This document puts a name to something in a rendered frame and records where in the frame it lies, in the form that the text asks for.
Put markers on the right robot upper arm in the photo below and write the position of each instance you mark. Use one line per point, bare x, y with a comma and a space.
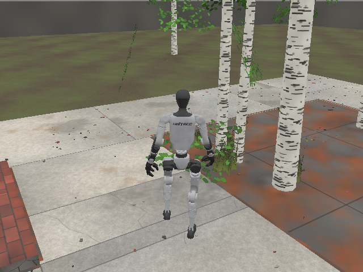
202, 128

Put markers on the robot right shin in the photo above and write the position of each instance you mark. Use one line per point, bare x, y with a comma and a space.
192, 210

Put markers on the right robot forearm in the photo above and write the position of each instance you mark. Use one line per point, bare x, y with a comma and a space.
209, 148

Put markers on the left robot upper arm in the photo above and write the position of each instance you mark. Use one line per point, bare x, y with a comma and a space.
161, 129

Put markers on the robot right hand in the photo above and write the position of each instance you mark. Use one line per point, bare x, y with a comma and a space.
206, 158

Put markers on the robot left hand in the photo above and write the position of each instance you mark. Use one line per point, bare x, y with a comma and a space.
149, 168

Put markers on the left robot foot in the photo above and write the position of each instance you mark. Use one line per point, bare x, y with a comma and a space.
166, 215

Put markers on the left robot forearm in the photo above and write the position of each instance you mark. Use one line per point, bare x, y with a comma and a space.
153, 152

